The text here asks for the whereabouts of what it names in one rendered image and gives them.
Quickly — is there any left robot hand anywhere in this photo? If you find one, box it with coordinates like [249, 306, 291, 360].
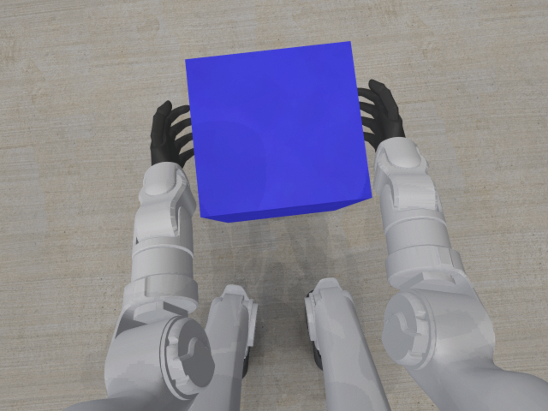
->
[150, 100, 194, 168]

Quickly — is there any carton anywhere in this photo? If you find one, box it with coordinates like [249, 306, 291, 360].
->
[185, 41, 372, 223]

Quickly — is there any left robot forearm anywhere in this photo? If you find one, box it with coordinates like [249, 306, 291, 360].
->
[104, 162, 199, 386]

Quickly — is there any right robot shin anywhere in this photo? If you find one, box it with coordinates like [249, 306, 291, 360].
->
[313, 277, 356, 355]

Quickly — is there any robot left upper arm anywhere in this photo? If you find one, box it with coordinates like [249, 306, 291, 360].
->
[62, 316, 215, 411]

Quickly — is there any right robot hand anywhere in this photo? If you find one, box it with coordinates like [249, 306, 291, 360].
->
[357, 79, 406, 152]

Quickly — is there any right robot forearm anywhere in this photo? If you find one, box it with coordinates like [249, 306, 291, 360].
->
[373, 137, 495, 350]

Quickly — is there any robot right thigh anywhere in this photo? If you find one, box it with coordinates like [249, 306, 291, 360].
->
[305, 287, 391, 411]

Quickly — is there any robot right upper arm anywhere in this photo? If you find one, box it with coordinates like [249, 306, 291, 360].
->
[381, 289, 548, 411]

